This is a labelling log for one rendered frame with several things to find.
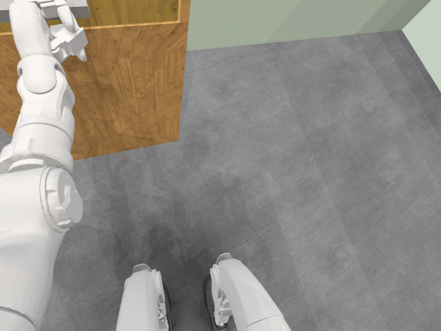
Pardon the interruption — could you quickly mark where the robot left shin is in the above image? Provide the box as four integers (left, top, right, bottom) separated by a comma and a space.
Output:
124, 263, 169, 331

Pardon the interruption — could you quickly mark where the handle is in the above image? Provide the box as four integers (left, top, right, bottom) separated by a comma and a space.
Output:
0, 0, 91, 23

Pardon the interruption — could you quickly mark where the cabinet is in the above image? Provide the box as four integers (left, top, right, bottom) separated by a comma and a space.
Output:
0, 0, 191, 161

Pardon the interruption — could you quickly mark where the left robot upper arm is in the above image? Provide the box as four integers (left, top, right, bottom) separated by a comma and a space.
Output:
0, 166, 83, 331

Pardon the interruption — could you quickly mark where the left robot hand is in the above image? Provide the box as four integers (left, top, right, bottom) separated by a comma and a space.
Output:
9, 0, 88, 63

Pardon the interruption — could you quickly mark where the robot left thigh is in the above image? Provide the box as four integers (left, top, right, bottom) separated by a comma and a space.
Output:
116, 269, 165, 331

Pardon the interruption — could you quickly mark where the drawer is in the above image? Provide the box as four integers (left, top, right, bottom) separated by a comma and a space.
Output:
0, 0, 178, 32

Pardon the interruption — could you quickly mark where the left robot forearm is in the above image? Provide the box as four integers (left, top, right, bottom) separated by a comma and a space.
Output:
0, 54, 75, 176

